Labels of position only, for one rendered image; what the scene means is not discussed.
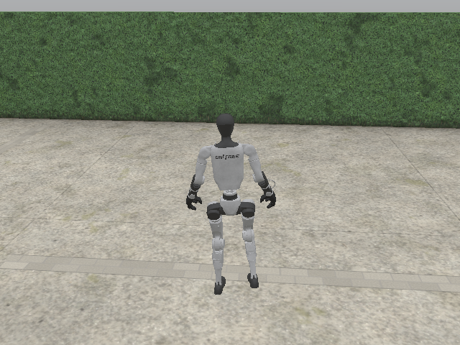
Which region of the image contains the right robot foot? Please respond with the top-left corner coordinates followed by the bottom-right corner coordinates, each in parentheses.
top-left (247, 273), bottom-right (259, 288)

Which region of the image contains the humanoid robot head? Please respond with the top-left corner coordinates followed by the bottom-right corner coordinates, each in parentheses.
top-left (214, 114), bottom-right (239, 148)

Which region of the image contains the robot left forearm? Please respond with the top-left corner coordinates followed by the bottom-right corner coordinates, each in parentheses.
top-left (188, 174), bottom-right (201, 199)

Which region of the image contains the robot left upper arm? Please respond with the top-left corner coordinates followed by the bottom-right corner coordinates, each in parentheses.
top-left (194, 145), bottom-right (212, 185)

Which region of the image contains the robot left hand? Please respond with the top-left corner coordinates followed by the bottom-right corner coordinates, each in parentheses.
top-left (186, 196), bottom-right (202, 210)

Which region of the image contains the robot right hand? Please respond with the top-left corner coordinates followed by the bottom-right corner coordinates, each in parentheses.
top-left (260, 191), bottom-right (276, 208)

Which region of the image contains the robot right upper arm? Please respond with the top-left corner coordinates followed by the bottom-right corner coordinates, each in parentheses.
top-left (241, 144), bottom-right (265, 183)

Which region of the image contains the robot right forearm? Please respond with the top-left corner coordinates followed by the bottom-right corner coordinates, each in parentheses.
top-left (258, 171), bottom-right (273, 196)

